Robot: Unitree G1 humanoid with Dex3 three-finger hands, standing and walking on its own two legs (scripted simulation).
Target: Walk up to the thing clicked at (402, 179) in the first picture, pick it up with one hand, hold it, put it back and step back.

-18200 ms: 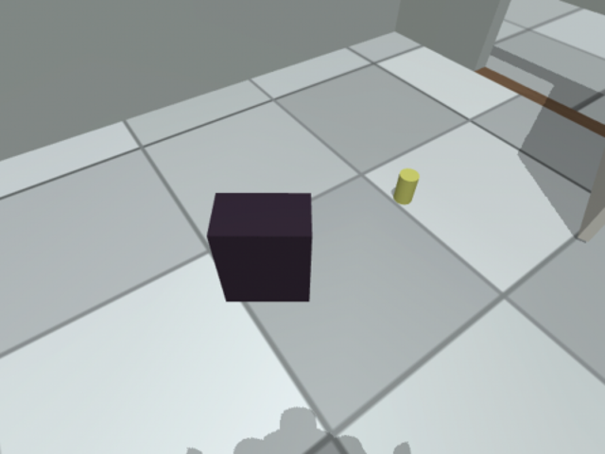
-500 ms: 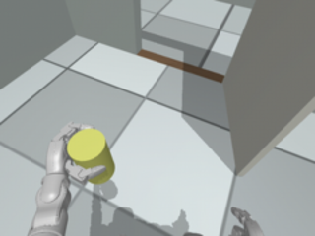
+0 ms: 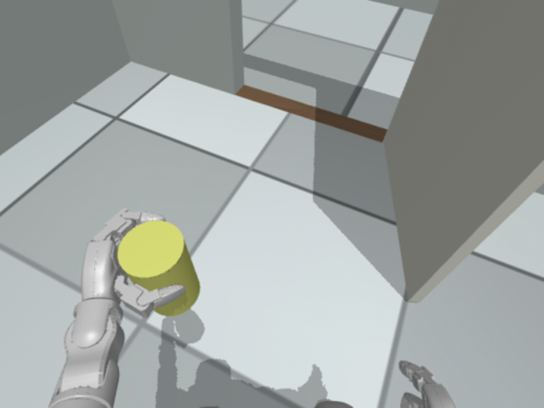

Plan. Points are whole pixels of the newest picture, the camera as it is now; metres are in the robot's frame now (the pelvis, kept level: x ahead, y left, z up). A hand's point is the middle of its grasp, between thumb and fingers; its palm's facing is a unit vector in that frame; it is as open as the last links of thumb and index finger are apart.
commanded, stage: hold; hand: left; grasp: from the side
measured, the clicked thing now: (163, 271) +0.32 +0.16 +0.00
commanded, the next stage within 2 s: crouch in 1.40 s
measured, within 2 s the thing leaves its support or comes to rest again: neither
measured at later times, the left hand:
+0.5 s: hand (149, 260) +0.32 +0.17 +0.03, palm faces +0.08 -1.00 -0.04, open 11.6 cm
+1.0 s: hand (151, 257) +0.32 +0.17 +0.04, palm faces +0.09 -1.00 -0.04, open 11.6 cm
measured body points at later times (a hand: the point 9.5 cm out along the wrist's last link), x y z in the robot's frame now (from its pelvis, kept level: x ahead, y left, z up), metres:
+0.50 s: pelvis +0.00 +0.00 +0.00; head +0.04 +0.01 +0.45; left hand +0.31 +0.22 +0.04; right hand +0.13 -0.24 -0.11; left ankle +0.01 +0.12 -0.71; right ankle +0.02 -0.13 -0.71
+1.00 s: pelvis +0.00 +0.00 +0.00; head +0.04 +0.00 +0.45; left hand +0.31 +0.22 +0.04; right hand +0.12 -0.25 -0.11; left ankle +0.01 +0.12 -0.71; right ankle +0.02 -0.13 -0.71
